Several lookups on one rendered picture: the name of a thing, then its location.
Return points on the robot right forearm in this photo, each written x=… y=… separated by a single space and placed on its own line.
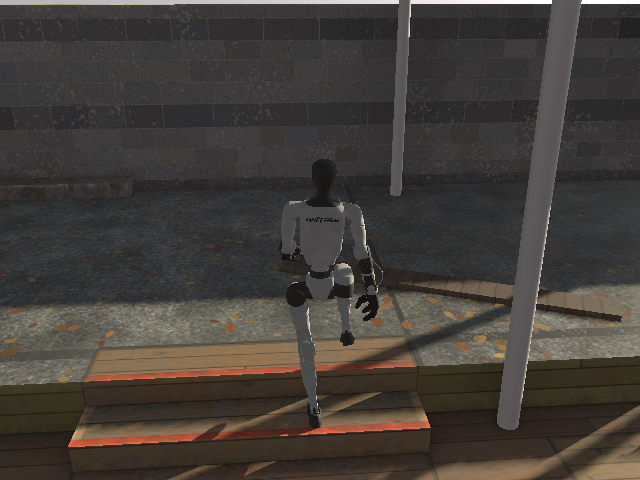
x=367 y=272

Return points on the robot right thigh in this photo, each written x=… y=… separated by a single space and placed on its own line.
x=343 y=281

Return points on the robot left forearm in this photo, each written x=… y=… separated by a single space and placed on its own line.
x=285 y=255

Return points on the robot head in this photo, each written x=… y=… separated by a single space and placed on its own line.
x=323 y=174

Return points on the left robot upper arm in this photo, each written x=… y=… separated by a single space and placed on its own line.
x=291 y=211

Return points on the right robot upper arm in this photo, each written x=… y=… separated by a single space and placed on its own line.
x=354 y=213

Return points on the left robot hand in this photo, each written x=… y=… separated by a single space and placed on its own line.
x=294 y=258

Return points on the right robot hand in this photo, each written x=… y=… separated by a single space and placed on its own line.
x=373 y=305

